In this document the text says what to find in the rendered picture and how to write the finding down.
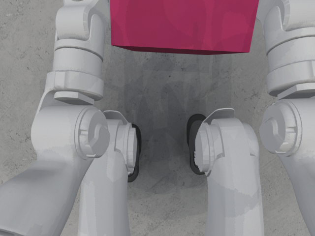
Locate robot left forearm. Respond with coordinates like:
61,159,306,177
31,0,111,130

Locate right robot shin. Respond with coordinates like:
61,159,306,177
194,108,259,166

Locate carton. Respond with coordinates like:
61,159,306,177
110,0,259,55

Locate robot right forearm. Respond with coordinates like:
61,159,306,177
256,0,315,100

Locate left robot upper arm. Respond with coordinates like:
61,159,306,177
0,105,110,236

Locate right robot upper arm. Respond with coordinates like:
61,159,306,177
259,98,315,236

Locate left robot foot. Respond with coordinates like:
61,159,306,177
127,124,141,182

